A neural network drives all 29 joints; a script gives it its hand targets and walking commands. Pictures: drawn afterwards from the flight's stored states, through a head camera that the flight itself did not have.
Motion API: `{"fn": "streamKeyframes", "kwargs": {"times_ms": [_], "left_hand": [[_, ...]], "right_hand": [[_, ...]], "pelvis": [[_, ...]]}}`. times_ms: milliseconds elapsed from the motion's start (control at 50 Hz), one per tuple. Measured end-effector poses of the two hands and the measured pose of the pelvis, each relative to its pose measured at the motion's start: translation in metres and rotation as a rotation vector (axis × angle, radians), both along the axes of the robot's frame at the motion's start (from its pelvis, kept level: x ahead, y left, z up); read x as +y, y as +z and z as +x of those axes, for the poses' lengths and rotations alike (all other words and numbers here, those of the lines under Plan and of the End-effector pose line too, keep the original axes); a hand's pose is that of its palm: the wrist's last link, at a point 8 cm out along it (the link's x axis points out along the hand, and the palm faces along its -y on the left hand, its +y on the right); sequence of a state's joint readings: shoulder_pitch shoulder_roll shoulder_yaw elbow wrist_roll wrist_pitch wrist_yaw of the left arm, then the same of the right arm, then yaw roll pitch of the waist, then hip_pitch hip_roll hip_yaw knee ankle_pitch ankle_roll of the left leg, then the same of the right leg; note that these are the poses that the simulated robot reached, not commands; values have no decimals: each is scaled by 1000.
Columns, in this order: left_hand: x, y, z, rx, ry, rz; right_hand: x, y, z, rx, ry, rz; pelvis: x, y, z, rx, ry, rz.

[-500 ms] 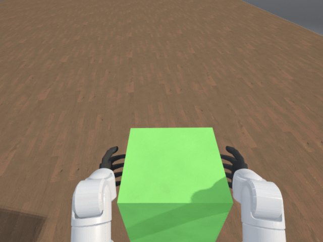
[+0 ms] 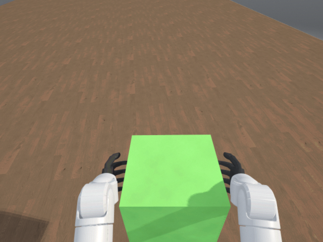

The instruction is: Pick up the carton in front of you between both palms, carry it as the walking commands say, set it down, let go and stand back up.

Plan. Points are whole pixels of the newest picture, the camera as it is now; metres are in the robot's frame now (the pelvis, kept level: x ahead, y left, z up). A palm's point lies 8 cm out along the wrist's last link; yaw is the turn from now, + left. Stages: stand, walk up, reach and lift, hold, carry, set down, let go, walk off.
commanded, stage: carry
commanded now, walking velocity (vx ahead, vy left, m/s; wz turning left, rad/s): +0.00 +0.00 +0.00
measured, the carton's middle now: (171, 194) +0.27 +0.00 -0.01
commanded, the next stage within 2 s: hold in 0.98 s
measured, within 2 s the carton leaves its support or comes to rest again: neither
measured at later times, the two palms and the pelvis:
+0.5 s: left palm (112, 186) +0.27 +0.15 +0.03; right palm (230, 187) +0.27 -0.15 +0.03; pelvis -0.02 +0.00 +0.00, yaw +0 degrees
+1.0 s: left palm (110, 184) +0.27 +0.16 +0.04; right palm (229, 185) +0.27 -0.14 +0.04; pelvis -0.01 +0.01 +0.00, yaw +0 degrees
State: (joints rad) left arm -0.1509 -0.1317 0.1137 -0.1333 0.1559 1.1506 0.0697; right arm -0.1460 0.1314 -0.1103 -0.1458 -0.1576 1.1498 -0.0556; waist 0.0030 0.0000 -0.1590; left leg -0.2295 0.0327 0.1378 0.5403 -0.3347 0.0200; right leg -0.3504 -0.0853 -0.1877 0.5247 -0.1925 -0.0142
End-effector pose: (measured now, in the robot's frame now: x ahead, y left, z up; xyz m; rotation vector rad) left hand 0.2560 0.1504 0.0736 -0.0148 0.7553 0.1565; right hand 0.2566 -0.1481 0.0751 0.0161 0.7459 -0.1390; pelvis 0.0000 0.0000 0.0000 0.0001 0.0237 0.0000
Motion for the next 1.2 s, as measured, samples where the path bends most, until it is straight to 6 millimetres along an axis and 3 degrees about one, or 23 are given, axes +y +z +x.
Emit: {"fn": "streamKeyframes", "kwargs": {"times_ms": [240, 480, 1000, 1200], "left_hand": [[1, -19, -3, -22, -28, 37], [1, -40, 13, -49, -47, 61], [5, -35, 16, -74, -39, 55], [22, -33, -8, -63, 37, 72]], "right_hand": [[1, -20, -4, -22, 21, -35], [2, -42, 11, -48, 38, -58], [6, -36, 16, -74, 33, -50], [24, -35, 17, -69, 127, -53]], "pelvis": [[2, 0, -11, 1, -1, 3], [3, 0, -19, 2, -1, 3], [6, 0, -14, -14, 4, -3], [-1, 8, -18, -133, 94, 5]]}}
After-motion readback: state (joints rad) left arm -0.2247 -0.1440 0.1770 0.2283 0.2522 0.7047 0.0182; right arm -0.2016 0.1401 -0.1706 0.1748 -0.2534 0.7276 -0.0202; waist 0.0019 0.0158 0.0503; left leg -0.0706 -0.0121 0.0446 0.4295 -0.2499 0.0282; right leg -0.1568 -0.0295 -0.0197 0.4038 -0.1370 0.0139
